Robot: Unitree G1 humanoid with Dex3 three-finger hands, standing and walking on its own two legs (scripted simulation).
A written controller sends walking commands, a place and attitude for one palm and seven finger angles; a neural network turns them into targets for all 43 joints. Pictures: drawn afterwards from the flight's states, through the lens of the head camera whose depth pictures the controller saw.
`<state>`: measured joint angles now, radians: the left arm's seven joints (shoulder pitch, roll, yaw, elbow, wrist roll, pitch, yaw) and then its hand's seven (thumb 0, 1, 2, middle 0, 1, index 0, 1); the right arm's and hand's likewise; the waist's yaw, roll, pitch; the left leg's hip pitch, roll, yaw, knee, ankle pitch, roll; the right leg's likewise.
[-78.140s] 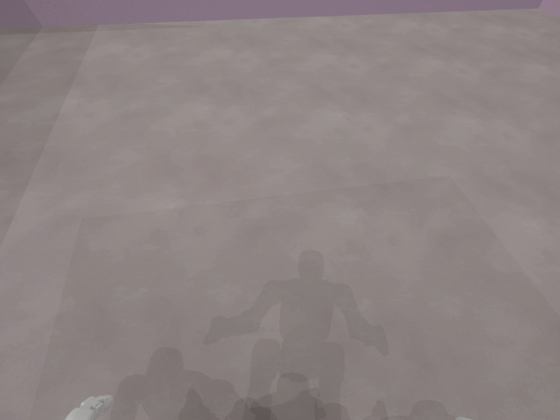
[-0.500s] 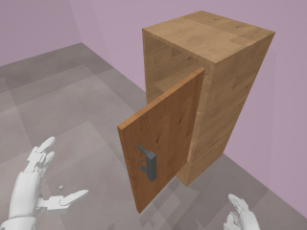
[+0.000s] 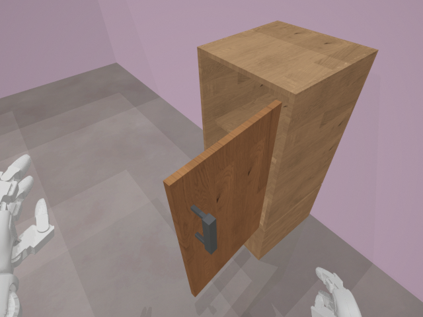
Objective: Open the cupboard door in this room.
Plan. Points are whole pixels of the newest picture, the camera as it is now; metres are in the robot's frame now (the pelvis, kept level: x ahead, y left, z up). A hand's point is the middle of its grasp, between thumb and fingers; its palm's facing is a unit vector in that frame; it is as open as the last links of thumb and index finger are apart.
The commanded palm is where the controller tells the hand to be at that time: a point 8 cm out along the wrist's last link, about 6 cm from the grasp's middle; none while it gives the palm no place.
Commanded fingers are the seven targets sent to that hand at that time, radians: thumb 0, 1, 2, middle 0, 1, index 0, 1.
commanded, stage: draw the hand back to the body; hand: left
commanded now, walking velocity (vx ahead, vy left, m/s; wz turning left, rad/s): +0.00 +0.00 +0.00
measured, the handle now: (203, 229) +0.32 +0.07 -0.04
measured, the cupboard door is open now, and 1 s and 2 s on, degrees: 98 98 98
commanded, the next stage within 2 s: step back with the hand held close in 0.22 s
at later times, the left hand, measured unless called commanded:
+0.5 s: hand (61, 229) +0.18 +0.24 +0.16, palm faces +0.44 -0.78 -0.45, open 7.5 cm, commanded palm +0.13 +0.27 +0.17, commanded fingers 0.00 0.90 0.90 -0.20 -0.30 -0.20 -0.30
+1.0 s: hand (29, 266) +0.13 +0.26 +0.15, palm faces +0.37 -0.80 -0.48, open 7.5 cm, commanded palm +0.08 +0.30 +0.17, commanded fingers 0.00 0.90 0.90 -0.20 -0.30 -0.20 -0.30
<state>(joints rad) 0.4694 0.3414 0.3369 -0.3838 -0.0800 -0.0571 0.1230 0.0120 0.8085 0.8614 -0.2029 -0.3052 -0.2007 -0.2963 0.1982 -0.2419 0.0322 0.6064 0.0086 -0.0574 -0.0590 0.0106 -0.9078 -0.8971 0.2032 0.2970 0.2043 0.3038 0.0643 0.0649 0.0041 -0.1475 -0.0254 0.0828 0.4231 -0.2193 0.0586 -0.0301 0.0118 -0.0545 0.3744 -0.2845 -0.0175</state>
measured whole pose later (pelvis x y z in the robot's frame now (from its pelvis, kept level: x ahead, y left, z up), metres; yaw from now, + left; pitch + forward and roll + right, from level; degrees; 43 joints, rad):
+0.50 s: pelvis -0.01 -0.02 +0.00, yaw +0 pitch -2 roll -1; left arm 0.48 0.37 0.38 -0.38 -0.06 -0.14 0.11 0.02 0.89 0.90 -0.21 -0.31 -0.21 -0.30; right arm 0.18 -0.24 0.02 0.60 0.01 -0.03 -0.07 0.01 -0.91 -0.90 0.20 0.30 0.20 0.30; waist 0.04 0.07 0.01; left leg -0.21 0.02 0.07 0.44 -0.20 0.03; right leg -0.08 0.06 -0.07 0.36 -0.25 -0.05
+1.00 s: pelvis -0.07 +0.00 -0.01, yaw -1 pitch +0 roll -2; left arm 0.59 0.43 0.38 -0.51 -0.06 -0.16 0.15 0.02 0.88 0.90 -0.21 -0.31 -0.21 -0.30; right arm 0.19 -0.24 -0.01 0.55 0.02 0.01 -0.09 0.01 -0.91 -0.90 0.20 0.30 0.20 0.30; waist -0.01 0.04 0.01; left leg -0.36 0.02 0.08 0.51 -0.15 0.06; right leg -0.24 0.04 -0.06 0.45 -0.21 -0.02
